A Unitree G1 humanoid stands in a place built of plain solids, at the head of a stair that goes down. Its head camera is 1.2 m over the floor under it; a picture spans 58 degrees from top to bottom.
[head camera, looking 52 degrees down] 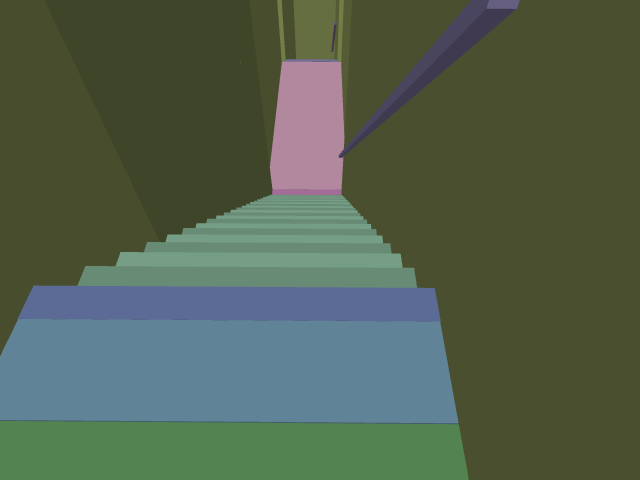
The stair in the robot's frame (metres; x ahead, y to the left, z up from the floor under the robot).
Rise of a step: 0.21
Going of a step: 0.22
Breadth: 1.30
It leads straight ahead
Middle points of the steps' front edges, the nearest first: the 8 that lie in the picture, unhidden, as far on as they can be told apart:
0.75 0.28 0.00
0.97 0.28 -0.21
1.19 0.28 -0.42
1.42 0.28 -0.63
1.64 0.27 -0.84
1.86 0.27 -1.05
2.08 0.27 -1.27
2.31 0.27 -1.48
